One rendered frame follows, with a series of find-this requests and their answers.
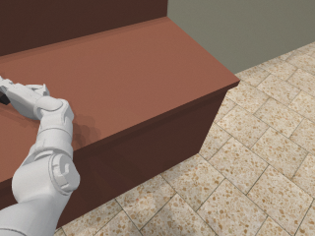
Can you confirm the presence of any robot left forearm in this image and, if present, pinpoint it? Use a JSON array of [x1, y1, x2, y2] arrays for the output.
[[12, 95, 74, 201]]

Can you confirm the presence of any robot left hand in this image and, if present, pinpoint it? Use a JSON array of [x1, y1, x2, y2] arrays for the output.
[[0, 76, 50, 120]]

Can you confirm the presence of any robot left upper arm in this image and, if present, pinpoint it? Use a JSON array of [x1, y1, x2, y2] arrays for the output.
[[0, 153, 81, 236]]

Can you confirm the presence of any tap lever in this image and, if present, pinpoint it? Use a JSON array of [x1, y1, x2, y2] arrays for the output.
[[0, 91, 11, 105]]

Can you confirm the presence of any counter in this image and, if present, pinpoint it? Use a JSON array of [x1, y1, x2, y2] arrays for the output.
[[0, 0, 240, 229]]

